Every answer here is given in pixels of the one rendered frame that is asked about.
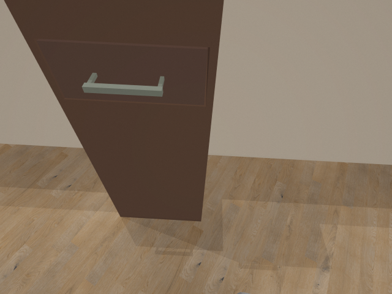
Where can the drawer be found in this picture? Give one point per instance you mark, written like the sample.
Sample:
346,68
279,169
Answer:
183,68

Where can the cabinet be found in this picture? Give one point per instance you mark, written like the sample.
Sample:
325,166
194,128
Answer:
150,157

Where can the handle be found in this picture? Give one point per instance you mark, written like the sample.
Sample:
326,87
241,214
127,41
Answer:
137,90

